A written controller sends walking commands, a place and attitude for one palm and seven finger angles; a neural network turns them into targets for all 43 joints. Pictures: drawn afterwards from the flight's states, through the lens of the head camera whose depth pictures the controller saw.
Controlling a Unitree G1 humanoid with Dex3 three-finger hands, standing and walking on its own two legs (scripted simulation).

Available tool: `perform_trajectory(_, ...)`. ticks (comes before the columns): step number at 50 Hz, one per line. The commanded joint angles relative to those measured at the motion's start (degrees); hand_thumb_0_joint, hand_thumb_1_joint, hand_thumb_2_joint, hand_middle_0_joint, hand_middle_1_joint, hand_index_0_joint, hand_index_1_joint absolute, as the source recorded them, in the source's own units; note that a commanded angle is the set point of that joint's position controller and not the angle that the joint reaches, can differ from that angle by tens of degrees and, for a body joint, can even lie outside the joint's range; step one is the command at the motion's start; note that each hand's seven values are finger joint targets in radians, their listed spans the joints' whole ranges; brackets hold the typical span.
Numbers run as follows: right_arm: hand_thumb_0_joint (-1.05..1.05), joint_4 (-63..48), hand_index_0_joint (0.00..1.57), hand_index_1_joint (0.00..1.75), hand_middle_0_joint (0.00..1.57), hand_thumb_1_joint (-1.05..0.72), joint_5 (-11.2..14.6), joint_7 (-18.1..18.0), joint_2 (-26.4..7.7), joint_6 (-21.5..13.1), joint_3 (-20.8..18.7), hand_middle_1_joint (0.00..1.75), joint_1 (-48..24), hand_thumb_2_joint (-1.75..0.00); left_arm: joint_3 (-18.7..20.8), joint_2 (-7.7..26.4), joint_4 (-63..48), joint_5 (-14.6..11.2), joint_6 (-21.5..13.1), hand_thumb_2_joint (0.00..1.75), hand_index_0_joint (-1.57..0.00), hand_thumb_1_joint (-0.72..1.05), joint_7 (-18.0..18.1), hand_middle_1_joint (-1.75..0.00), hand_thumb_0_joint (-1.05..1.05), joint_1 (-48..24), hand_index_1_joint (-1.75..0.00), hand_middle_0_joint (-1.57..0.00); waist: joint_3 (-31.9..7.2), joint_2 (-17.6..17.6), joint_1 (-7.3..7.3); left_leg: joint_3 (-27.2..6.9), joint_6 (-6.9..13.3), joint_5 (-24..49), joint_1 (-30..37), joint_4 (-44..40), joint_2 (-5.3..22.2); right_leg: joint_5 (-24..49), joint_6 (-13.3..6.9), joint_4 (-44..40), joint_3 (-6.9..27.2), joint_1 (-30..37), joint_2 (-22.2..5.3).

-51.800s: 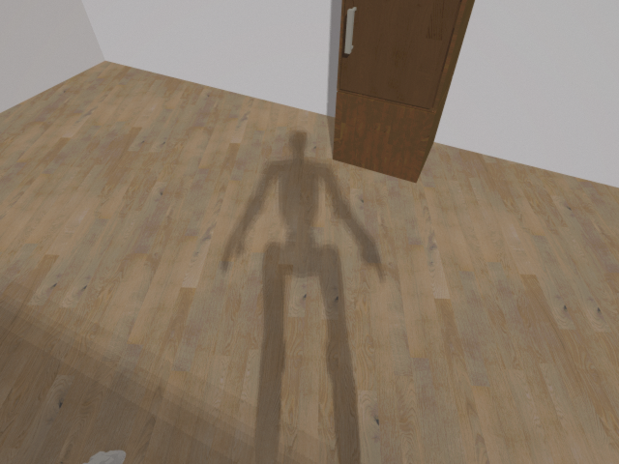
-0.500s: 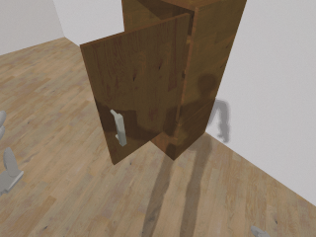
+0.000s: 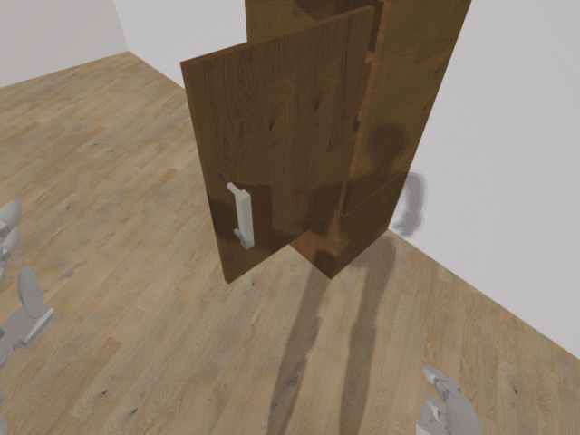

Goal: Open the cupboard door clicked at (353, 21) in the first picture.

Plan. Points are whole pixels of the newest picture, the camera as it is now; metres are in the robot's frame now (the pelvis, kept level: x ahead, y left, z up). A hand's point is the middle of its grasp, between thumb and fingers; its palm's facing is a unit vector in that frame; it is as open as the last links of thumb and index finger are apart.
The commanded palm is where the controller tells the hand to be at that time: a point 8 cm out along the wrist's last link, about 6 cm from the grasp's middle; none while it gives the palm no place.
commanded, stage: stop stepping back and stand still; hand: left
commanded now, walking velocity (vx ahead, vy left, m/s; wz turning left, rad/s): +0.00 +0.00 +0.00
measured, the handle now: (239, 216) +0.55 +0.15 -0.09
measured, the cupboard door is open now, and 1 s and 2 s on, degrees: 87 87 87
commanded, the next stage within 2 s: let the arm hang, fingers relaxed in 0.12 s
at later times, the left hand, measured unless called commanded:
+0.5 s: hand out of the picture +0.08 +0.18 -0.16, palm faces -0.05 -0.97 -0.23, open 7.4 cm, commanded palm none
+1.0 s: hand out of the picture +0.03 +0.21 -0.16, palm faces +0.05 -0.95 -0.31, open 7.4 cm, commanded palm none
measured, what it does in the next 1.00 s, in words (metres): stands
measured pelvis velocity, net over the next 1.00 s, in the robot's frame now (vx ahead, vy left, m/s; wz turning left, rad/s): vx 0.00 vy -0.02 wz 0.04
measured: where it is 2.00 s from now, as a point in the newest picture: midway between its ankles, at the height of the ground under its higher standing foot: outside the picture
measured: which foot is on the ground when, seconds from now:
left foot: down 0.00-1.00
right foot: down 0.00-1.00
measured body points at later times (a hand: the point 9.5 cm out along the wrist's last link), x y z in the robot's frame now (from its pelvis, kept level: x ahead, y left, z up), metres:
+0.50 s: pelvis -0.01 -0.01 -0.01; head +0.02 -0.01 +0.44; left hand +0.08 +0.23 -0.14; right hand +0.09 -0.28 -0.14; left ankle +0.02 +0.10 -0.74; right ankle +0.02 -0.11 -0.74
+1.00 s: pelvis +0.00 -0.02 +0.00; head +0.02 -0.03 +0.45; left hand +0.03 +0.26 -0.13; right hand +0.04 -0.26 -0.16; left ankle +0.02 +0.10 -0.74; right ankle +0.02 -0.11 -0.74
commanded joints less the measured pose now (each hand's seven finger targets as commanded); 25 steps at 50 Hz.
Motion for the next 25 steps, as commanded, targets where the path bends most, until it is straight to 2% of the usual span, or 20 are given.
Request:
perform_trajectory(1,0.0,-9.1,0.2,0.3,0.2,-0.9,0.3,-1.3,-7.6,-3.4,-2.9,0.3,-4.6,-0.9,7.3,11.9,-14.8,0.1,-3.6,0.9,-0.2,0.9,1.5,-0.3,0.0,-5.0,-0.3,-0.2,-4.0,6.4,-1.31,-6.0,0.3,-5.6,-2.8,-10.4,4.6,0.0,1.0,-2.5,3.5,4.8,-1.4)
perform_trajectory(6,0.0,-9.2,0.2,0.3,0.2,-0.9,0.4,-1.2,-7.6,-3.6,-3.2,0.3,-4.4,-0.9,8.0,12.0,-14.4,-0.4,-3.9,0.9,-0.2,0.9,1.5,-0.3,0.0,-1.0,-0.3,-0.2,-5.7,4.5,-1.17,-5.2,-0.3,2.9,-1.9,-8.2,4.1,5.9,1.0,-2.1,3.1,6.7,-1.9)
perform_trajectory(10,0.0,-9.0,0.2,0.3,0.2,-0.9,0.4,-1.0,-8.0,-3.3,-3.6,0.3,-4.5,-0.9,8.2,12.0,-13.0,-0.7,-3.9,0.9,-0.2,0.9,1.3,-0.3,0.0,0.6,-0.3,-0.2,-5.1,4.4,-1.25,-4.8,-0.7,3.9,-1.7,-7.3,3.7,6.0,0.7,-3.3,3.4,5.8,-2.4)
perform_trajectory(11,0.0,5.8,0.2,0.3,0.2,-0.9,1.3,4.2,-18.1,-4.0,-6.5,0.3,-8.3,-0.9,-16.3,2.1,31.8,3.3,5.0,0.9,-0.2,0.9,-7.1,-0.3,0.0,-5.1,-0.3,-0.2,-0.1,4.7,-3.77,-7.3,0.4,15.2,-6.6,2.3,5.3,13.1,-0.7,3.9,1.6,-2.0,-6.8)
perform_trajectory(12,0.0,5.5,0.2,0.3,0.2,-0.9,1.4,4.3,-15.2,0.0,-6.6,0.3,-3.4,-0.9,-14.7,1.9,33.7,2.7,9.2,0.9,-0.2,0.9,-8.2,-0.3,0.0,-5.6,-0.3,-0.2,-5.0,3.9,-2.79,-6.5,-0.3,18.3,-1.8,1.4,6.0,8.8,-1.2,3.2,3.5,-2.6,-6.5)
perform_trajectory(13,0.0,5.5,0.2,0.3,0.2,-0.9,0.9,4.2,-14.8,1.3,-6.0,0.3,-2.6,-0.9,-15.2,1.3,35.2,2.5,9.7,0.9,-0.2,0.9,-8.3,-0.3,0.0,-7.5,-0.3,-0.2,-6.5,2.4,-2.46,-8.9,1.2,16.2,-2.7,0.6,7.2,2.0,-1.4,5.2,2.0,-3.3,-5.3)
perform_trajectory(14,0.0,5.2,0.2,0.3,0.2,-0.9,0.7,4.1,-15.1,2.5,-5.5,0.3,-3.5,-0.9,-15.5,1.9,37.6,2.6,9.9,0.9,-0.2,0.9,-8.3,-0.3,0.0,-9.4,-0.3,-0.2,-5.7,0.1,-1.95,-10.8,2.5,14.0,-5.1,-0.9,7.9,-0.7,-1.4,6.6,2.0,-2.5,-4.3)
perform_trajectory(15,0.0,5.4,0.2,0.3,0.2,-0.9,0.2,4.1,-15.3,3.1,-5.2,0.3,-3.9,-0.9,-15.8,3.1,40.7,2.9,9.8,0.9,-0.2,0.9,-8.3,-0.3,0.0,-11.1,-0.3,-0.2,-5.4,-5.1,-1.57,-11.8,2.9,13.1,-5.9,-1.3,7.9,-0.7,-1.7,6.2,2.6,-0.8,-4.0)
perform_trajectory(16,0.0,6.3,0.2,0.3,0.2,-0.9,0.0,4.1,-15.8,3.6,-5.0,0.3,-4.3,-0.9,-16.0,3.8,44.3,3.0,9.8,0.9,-0.2,0.9,-8.3,-0.3,0.0,-12.5,-0.3,-0.2,-5.2,-8.1,-1.23,-11.3,3.0,10.7,-6.5,-1.1,7.2,-0.3,-2.0,4.7,3.3,0.4,-4.9)
perform_trajectory(17,0.0,7.4,0.2,0.3,0.2,-0.9,-0.2,4.2,-16.1,4.2,-5.0,0.3,-4.6,-0.9,-16.3,4.8,48.1,3.0,9.7,0.9,-0.2,0.9,-8.3,-0.3,0.0,-14.3,-0.3,-0.2,-5.2,-9.6,-1.28,-10.4,2.6,8.4,-5.7,-0.5,5.8,0.1,-2.6,3.2,4.9,0.3,-6.1)
perform_trajectory(19,0.0,10.0,0.2,0.3,0.2,-0.9,-0.5,4.3,-15.7,5.5,-4.6,0.3,-5.1,-0.9,-17.4,5.7,56.0,2.8,10.0,0.9,-0.2,0.9,-8.1,-0.3,0.0,-18.0,-0.3,-0.2,-3.5,-7.3,-1.85,-9.0,1.9,4.2,-3.2,-0.6,4.0,-2.6,-3.5,0.0,7.0,-2.4,-7.7)
perform_trajectory(21,0.0,12.2,0.2,0.3,0.2,-0.9,-0.8,4.3,-14.3,6.5,-3.8,0.3,-5.2,-0.9,-18.5,5.3,62.7,2.5,10.4,0.9,-0.2,0.9,-7.8,-0.3,0.0,-19.8,-0.3,-0.2,-2.3,-1.4,-1.91,-8.4,1.5,3.1,-2.1,-2.4,3.7,-3.6,-3.4,-1.6,7.7,-2.1,-7.5)
perform_trajectory(24,0.0,15.6,0.2,0.3,0.2,-0.9,-0.6,3.8,-13.2,7.0,-3.1,0.3,-4.8,-0.9,-19.5,4.9,71.0,2.1,10.2,0.9,-0.2,0.9,-7.7,-0.3,0.0,-19.9,-0.3,-0.2,-2.6,4.2,-1.69,-8.1,1.1,1.6,-0.8,-5.2,4.0,-3.7,-2.9,-3.1,7.6,0.5,-6.9)
perform_trajectory(25,0.0,16.4,0.2,0.3,0.2,-0.9,-0.4,3.7,-13.2,7.2,-3.1,0.3,-4.3,-0.9,-19.5,5.2,73.2,2.0,10.0,0.9,-0.2,0.9,-7.6,-0.3,0.0,-19.5,-0.3,-0.2,-2.7,2.3,-1.52,-8.0,0.9,1.7,-0.1,-5.1,4.1,-3.9,-2.8,-4.3,7.4,1.2,-6.9)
